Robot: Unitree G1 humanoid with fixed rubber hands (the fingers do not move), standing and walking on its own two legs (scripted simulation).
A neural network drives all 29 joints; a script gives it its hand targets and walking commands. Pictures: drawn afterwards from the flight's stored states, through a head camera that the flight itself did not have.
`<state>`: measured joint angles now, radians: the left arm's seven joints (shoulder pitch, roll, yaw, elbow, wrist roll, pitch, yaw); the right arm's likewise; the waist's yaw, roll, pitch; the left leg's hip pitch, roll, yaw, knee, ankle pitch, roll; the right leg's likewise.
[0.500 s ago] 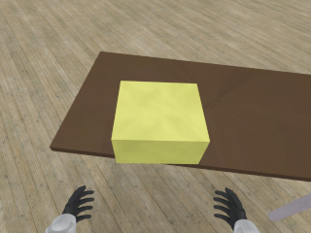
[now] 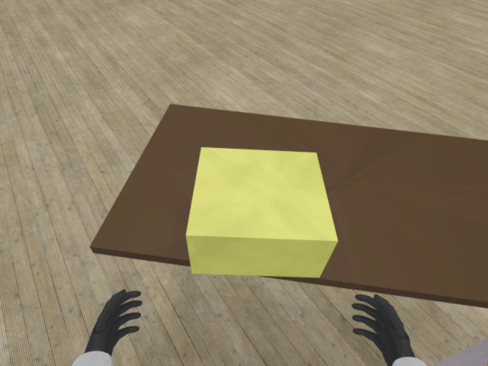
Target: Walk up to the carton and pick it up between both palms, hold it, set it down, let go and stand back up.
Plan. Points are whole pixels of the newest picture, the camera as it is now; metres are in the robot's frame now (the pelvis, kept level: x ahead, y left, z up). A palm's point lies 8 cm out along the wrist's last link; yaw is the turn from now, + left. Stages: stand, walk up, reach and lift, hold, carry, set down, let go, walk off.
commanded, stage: reach and lift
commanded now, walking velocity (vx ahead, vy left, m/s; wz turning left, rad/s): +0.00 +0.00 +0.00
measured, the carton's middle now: (257, 209) +0.44 +0.01 -0.04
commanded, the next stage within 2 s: none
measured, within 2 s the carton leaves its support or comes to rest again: neither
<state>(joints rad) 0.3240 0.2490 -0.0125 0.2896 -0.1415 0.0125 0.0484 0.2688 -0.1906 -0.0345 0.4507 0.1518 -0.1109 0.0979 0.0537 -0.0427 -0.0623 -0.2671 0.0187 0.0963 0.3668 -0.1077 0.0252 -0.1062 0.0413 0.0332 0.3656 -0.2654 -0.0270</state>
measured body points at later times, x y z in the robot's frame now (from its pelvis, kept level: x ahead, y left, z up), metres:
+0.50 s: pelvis +0.02 -0.02 +0.00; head +0.00 -0.01 +0.45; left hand +0.21 +0.26 -0.01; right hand +0.25 -0.23 -0.01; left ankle +0.05 +0.10 -0.74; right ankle -0.05 -0.11 -0.74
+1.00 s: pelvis +0.03 -0.04 +0.00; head +0.00 -0.03 +0.45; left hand +0.28 +0.26 +0.03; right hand +0.33 -0.22 +0.03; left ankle +0.05 +0.10 -0.74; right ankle -0.05 -0.11 -0.74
